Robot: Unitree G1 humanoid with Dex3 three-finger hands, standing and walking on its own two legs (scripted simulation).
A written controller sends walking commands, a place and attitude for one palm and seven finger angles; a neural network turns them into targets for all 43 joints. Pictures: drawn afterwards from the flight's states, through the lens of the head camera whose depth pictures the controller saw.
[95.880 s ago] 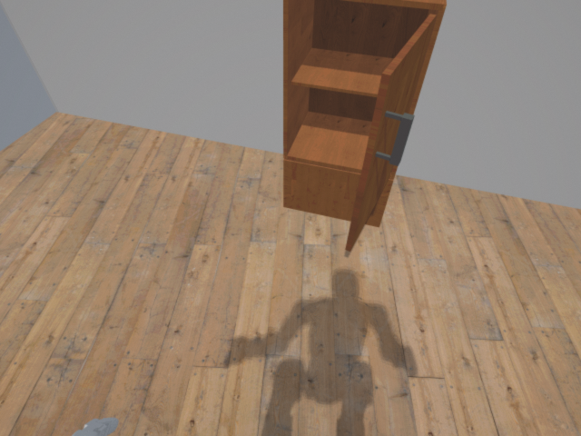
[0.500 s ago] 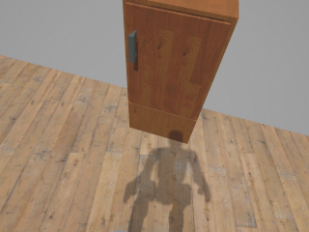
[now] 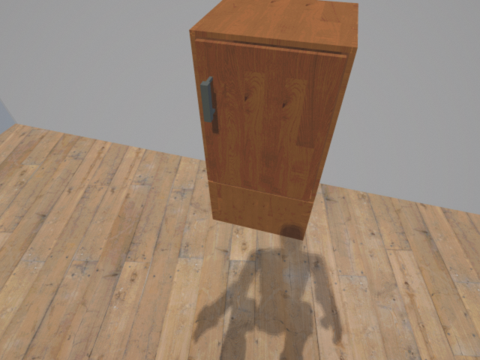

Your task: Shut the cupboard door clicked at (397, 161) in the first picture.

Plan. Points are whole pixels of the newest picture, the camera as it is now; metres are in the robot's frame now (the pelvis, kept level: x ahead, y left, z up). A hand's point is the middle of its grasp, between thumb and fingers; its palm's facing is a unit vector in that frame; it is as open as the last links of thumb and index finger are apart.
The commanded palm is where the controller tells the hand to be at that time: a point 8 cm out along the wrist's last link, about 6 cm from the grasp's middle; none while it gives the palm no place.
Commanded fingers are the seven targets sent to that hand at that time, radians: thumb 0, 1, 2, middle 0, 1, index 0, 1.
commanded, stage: let the arm hang, fingers relaxed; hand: left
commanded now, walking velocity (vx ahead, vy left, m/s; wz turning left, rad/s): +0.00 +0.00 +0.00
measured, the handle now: (209, 99) +0.87 +0.16 -0.02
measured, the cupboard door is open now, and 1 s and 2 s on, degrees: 0 0 0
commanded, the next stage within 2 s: look to check the result in 0.24 s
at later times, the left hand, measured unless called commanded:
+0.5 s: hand out of the picture +0.06 +0.21 -0.17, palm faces -0.01 -0.96 -0.27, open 7.3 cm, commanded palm none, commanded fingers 0.00 0.90 0.90 -0.20 -0.30 -0.20 -0.30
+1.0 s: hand out of the picture +0.07 +0.18 -0.17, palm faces +0.00 -0.97 -0.25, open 7.3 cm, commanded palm none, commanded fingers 0.00 0.90 0.90 -0.20 -0.30 -0.20 -0.30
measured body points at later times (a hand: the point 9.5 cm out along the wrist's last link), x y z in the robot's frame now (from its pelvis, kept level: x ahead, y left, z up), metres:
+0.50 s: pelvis +0.02 -0.01 +0.00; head +0.04 -0.01 +0.45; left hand +0.06 +0.26 -0.15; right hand +0.07 -0.28 -0.15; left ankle +0.06 +0.11 -0.74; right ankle -0.02 -0.12 -0.74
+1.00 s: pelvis +0.04 -0.02 +0.00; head +0.05 -0.02 +0.45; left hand +0.07 +0.23 -0.15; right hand +0.09 -0.28 -0.15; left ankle +0.06 +0.11 -0.74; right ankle -0.02 -0.12 -0.74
